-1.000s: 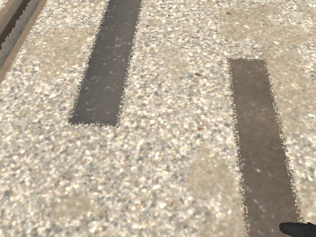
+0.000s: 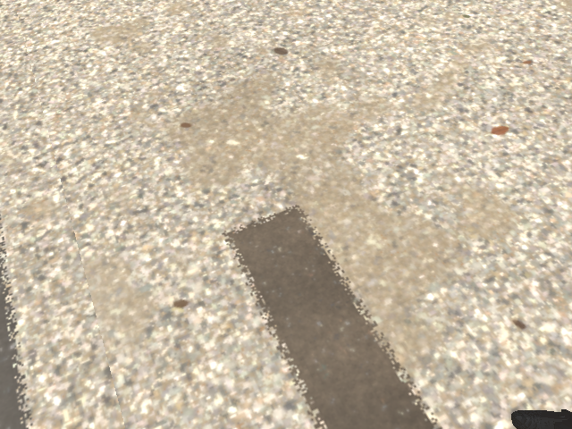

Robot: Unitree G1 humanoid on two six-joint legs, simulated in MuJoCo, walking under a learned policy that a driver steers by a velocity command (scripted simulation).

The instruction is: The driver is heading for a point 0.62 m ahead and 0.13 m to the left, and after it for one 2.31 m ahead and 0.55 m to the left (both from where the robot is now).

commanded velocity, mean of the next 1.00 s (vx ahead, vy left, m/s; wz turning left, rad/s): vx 0.41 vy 0.00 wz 0.29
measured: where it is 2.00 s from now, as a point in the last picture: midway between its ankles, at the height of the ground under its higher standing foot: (279, 392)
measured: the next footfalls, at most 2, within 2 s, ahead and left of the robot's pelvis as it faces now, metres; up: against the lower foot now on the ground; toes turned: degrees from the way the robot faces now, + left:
left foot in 0.16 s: +0.28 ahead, +0.14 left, +0.00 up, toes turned +3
right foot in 0.68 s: +0.60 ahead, +0.02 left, +0.00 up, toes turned +22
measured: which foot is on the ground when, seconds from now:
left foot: up 0.00-0.14, down 0.16-0.70, up 0.72-1.00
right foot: down 0.00-0.18, up 0.20-0.66, down 0.68-1.00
